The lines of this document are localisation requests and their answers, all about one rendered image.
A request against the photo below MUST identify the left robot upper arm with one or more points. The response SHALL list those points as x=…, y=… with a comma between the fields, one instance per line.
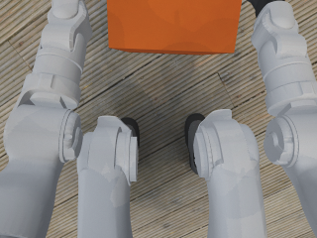
x=39, y=141

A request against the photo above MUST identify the carton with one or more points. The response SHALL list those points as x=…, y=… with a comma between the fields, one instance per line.
x=173, y=27

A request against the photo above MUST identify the robot left forearm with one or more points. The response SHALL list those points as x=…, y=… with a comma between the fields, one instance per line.
x=54, y=81

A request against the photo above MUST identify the left robot shin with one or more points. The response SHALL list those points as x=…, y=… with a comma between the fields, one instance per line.
x=102, y=121

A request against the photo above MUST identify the robot right forearm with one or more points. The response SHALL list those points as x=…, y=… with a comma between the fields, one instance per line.
x=289, y=80

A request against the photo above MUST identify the right robot upper arm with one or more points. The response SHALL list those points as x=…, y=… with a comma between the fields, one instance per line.
x=291, y=142

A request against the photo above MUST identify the right robot hand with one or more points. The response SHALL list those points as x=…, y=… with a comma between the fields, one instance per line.
x=259, y=4

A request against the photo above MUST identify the right robot shin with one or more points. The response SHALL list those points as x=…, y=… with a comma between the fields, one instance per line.
x=226, y=114

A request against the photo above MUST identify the robot shin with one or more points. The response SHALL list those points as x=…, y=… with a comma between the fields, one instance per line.
x=226, y=114
x=102, y=121

